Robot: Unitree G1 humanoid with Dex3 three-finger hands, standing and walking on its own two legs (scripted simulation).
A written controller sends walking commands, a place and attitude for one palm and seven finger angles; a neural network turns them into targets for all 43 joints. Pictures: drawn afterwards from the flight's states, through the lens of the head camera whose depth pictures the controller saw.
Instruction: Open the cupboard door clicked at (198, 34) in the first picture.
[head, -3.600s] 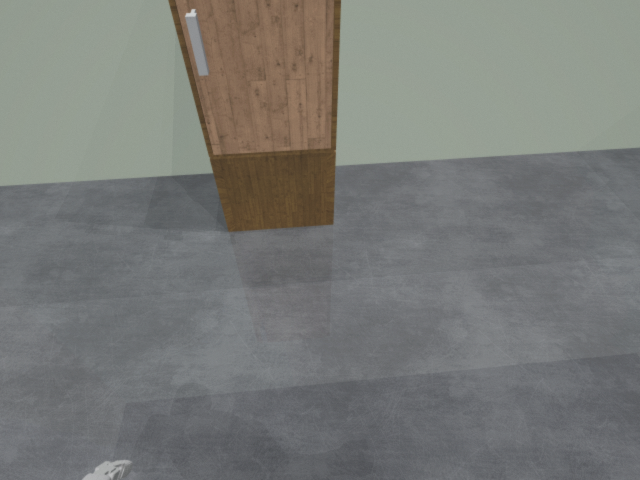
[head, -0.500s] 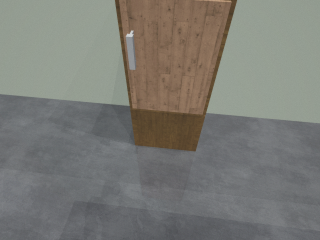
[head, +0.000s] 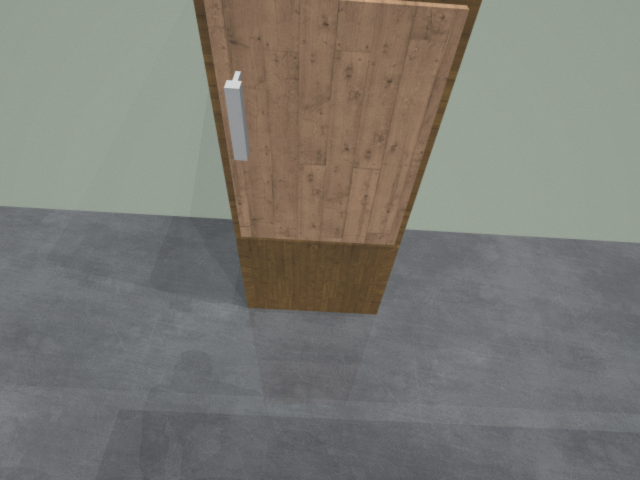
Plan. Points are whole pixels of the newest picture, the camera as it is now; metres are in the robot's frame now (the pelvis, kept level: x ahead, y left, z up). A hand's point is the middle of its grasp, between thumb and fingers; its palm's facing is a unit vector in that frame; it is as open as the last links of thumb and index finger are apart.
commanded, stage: take the last steps up to it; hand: left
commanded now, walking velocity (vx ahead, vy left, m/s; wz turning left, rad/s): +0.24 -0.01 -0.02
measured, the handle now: (239, 116) +0.71 +0.19 +0.05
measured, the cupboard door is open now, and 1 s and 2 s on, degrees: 0 0 0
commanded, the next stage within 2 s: come to a stop and stand still in 0.26 s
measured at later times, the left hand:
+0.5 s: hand (208, 439) +0.20 +0.17 -0.15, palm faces +0.06 -0.97 -0.22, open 7.1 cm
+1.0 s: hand out of the picture +0.15 +0.17 -0.17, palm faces +0.01 -0.97 -0.26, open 7.4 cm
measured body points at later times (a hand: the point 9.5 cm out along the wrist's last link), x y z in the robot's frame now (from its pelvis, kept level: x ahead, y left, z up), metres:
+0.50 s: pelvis +0.14 -0.01 +0.01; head +0.16 -0.02 +0.46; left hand +0.20 +0.22 -0.14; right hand +0.16 -0.24 -0.15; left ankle +0.16 +0.11 -0.70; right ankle +0.15 -0.12 -0.73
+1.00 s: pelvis +0.11 -0.02 -0.01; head +0.13 -0.03 +0.44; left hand +0.15 +0.22 -0.15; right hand +0.20 -0.26 -0.16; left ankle +0.19 +0.10 -0.72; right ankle +0.12 -0.15 -0.73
